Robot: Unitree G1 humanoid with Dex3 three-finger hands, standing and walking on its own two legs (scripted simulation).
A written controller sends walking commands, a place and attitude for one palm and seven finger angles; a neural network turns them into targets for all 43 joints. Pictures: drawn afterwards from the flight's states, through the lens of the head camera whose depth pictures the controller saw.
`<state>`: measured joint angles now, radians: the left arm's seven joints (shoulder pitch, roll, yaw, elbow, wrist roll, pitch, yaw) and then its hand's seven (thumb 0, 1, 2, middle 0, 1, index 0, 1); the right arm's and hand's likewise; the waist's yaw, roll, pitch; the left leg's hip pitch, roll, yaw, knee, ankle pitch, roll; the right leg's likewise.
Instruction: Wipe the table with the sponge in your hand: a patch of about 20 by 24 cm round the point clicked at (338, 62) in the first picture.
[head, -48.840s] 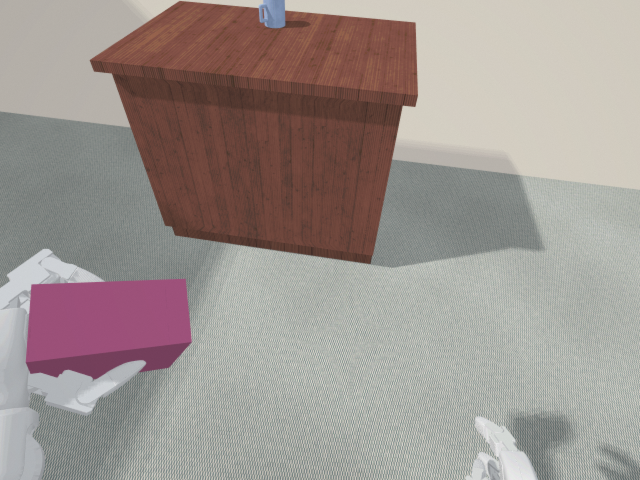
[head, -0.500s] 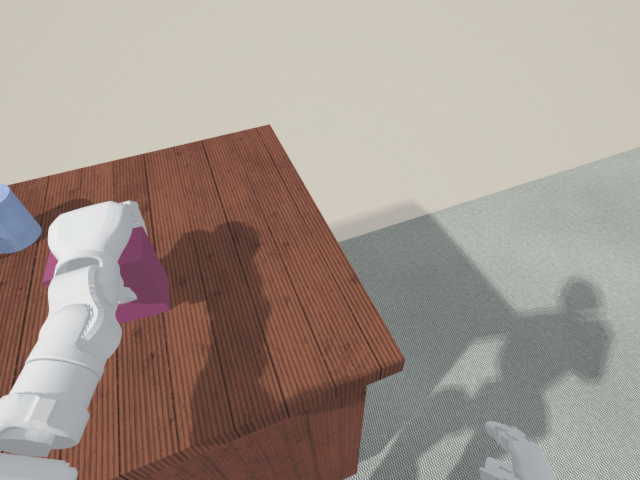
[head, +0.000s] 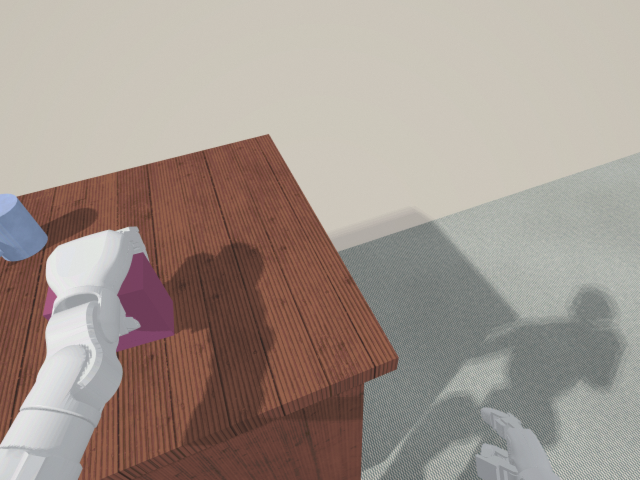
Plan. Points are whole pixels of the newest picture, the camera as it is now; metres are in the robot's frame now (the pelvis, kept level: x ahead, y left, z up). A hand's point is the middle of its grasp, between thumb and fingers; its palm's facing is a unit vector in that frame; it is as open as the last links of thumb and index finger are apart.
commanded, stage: wipe back along the first lane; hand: left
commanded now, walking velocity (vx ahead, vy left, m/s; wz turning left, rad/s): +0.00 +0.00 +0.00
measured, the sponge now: (123, 315) +0.30 +0.31 +0.05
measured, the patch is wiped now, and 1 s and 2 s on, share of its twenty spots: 1.00 1.00 1.00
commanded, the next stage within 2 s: lift the sponge slowly off the table in 0.66 s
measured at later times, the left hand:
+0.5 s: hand (117, 318) +0.26 +0.27 +0.11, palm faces +0.09 -0.08 -0.99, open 9.8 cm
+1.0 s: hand (118, 335) +0.24 +0.26 +0.11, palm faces +0.10 -0.11 -0.99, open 9.8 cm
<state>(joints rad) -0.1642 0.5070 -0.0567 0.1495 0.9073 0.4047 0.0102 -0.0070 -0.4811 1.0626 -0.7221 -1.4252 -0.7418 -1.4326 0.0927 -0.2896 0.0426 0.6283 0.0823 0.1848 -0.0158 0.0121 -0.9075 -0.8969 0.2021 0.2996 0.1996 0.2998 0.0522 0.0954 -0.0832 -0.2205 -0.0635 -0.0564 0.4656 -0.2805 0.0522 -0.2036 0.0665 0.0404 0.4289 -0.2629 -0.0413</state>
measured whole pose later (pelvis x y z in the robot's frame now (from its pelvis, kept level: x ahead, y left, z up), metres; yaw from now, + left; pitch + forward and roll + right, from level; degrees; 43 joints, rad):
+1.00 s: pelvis -0.01 -0.01 +0.00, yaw -1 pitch -1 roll +0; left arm 0.12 0.47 -0.11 -0.24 0.90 0.54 0.01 0.00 -0.48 1.06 -0.72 -1.42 -0.75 -1.42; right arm 0.03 -0.28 0.05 0.61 0.07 0.17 -0.02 0.01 -0.91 -0.90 0.20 0.30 0.20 0.30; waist 0.09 0.10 -0.06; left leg -0.18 -0.06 -0.04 0.48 -0.29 0.04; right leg -0.18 0.07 0.05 0.48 -0.28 -0.05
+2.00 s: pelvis -0.03 -0.03 +0.00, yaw -1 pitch -3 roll +1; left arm -0.02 0.56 -0.09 -0.25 0.84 0.54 -0.10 -0.01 -0.50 1.06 -0.76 -1.38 -0.79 -1.37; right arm 0.00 -0.29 0.06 0.63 0.07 0.15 -0.06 0.01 -0.91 -0.90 0.20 0.30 0.20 0.30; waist 0.10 0.11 -0.03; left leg -0.14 -0.04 -0.06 0.44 -0.24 0.01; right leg -0.15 0.09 0.04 0.45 -0.24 -0.08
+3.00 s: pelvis -0.03 -0.03 +0.00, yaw -1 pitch -2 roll +1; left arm -0.12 0.58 -0.07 -0.37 0.76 0.62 -0.14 -0.01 -0.50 1.06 -0.76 -1.37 -0.79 -1.37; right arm -0.01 -0.28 0.09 0.59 0.08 0.17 -0.05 0.01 -0.91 -0.90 0.20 0.30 0.20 0.30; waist 0.12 0.12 -0.04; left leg -0.16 -0.04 -0.05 0.43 -0.23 0.01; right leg -0.18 0.09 0.05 0.46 -0.24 -0.08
